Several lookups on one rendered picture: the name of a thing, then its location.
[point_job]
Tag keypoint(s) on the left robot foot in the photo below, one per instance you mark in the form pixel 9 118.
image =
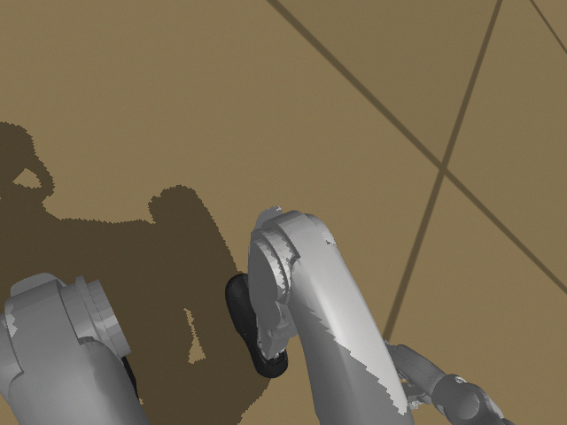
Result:
pixel 130 374

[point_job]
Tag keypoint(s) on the right robot arm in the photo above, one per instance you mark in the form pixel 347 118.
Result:
pixel 465 403

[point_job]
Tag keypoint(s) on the right robot hand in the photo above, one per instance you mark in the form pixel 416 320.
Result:
pixel 418 371

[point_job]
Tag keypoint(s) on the right robot foot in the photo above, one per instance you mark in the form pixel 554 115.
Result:
pixel 244 320

